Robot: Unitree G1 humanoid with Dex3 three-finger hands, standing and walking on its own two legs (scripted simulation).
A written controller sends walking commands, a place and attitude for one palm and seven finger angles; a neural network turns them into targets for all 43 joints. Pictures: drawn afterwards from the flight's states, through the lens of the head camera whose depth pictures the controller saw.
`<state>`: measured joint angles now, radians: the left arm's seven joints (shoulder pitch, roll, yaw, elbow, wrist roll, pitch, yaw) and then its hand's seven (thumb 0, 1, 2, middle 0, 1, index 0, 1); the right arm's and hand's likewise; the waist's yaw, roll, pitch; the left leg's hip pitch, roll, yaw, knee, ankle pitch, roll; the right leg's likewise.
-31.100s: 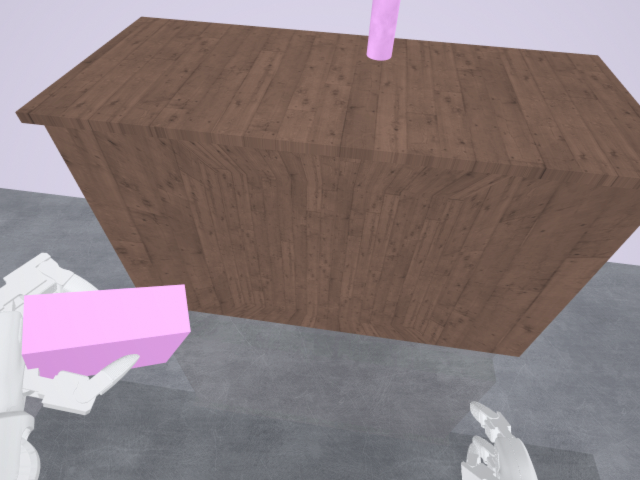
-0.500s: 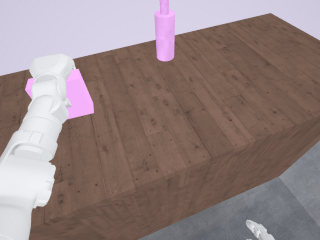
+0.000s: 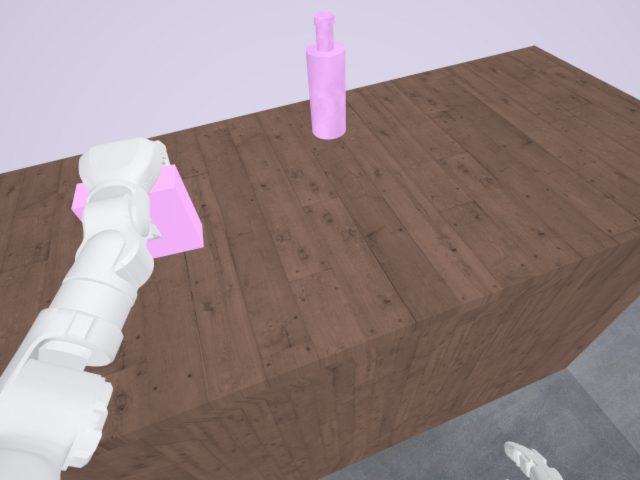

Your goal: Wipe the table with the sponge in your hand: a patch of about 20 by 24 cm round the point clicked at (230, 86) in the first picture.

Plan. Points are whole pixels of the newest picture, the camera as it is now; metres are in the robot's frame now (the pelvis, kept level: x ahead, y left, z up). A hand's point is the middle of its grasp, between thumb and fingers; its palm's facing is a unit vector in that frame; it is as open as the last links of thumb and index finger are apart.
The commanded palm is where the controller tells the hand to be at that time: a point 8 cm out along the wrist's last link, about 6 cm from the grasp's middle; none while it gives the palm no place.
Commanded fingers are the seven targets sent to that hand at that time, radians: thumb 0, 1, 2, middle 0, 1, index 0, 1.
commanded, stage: wipe back along the middle lane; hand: left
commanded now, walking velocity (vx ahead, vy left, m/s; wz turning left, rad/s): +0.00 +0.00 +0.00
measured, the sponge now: (150, 227) +0.42 +0.27 +0.10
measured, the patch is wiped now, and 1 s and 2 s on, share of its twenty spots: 0.60 0.70 0.85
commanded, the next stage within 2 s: slide across to the third lane in 1.24 s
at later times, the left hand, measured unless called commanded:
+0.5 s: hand (143, 219) +0.38 +0.25 +0.15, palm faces +0.06 +0.00 -1.00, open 9.3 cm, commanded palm +0.34 +0.22 +0.17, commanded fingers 0.00 0.10 1.30 -1.20 -1.60 -1.20 -1.60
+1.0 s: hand (150, 238) +0.35 +0.22 +0.15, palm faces +0.12 -0.05 -0.99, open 9.2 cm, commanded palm +0.30 +0.20 +0.17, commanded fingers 0.00 0.10 1.30 -1.20 -1.60 -1.20 -1.60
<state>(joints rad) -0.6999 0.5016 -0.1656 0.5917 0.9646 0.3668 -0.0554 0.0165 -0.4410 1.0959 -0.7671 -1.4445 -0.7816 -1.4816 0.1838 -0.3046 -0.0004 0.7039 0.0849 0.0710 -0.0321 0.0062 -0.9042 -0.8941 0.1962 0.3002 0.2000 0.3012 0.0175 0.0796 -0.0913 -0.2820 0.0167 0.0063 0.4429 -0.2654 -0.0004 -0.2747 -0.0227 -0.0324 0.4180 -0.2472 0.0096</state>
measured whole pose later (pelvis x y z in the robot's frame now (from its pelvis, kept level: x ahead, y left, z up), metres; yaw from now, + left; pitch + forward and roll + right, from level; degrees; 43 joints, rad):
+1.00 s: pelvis +0.00 +0.00 +0.00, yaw +1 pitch +3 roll +0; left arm -0.42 0.40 -0.28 0.10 0.99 0.64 -0.09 0.04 -0.39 1.07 -0.67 -1.52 -0.76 -1.48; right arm 0.01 -0.27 0.06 0.62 0.10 0.11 0.02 0.01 -0.90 -0.89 0.20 0.30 0.20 0.30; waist 0.09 0.10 -0.10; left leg -0.24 0.01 0.00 0.50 -0.31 0.00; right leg -0.24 -0.03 -0.04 0.49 -0.30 0.01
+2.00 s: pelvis -0.03 -0.04 +0.00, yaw +1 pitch -2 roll +1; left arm -0.48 0.30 -0.40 0.15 0.92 0.63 -0.05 0.00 -0.42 1.08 -0.71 -1.42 -0.85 -1.35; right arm 0.01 -0.25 0.06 0.68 0.10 0.06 0.01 0.01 -0.90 -0.89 0.20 0.30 0.20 0.30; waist 0.10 0.11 -0.06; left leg -0.18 0.04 -0.01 0.44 -0.23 -0.04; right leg -0.21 0.00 -0.05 0.50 -0.26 -0.04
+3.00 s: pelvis -0.05 -0.04 +0.00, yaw -1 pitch +3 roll +1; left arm -0.90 0.33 -0.19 0.92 0.97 0.43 -0.01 -0.02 -0.53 1.13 -0.82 -1.30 -0.88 -1.37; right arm 0.19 -0.29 0.02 0.77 0.08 0.07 -0.06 0.01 -0.90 -0.89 0.20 0.30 0.20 0.30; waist -0.03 0.08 -0.10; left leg -0.30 0.06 0.01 0.45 -0.21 -0.02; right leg -0.34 0.02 -0.03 0.48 -0.21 -0.04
